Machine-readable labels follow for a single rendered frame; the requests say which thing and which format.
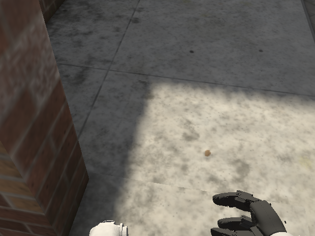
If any right robot hand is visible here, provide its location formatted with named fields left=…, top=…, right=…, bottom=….
left=211, top=190, right=286, bottom=236

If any robot left thigh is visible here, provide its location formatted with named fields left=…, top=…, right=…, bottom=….
left=90, top=221, right=129, bottom=236

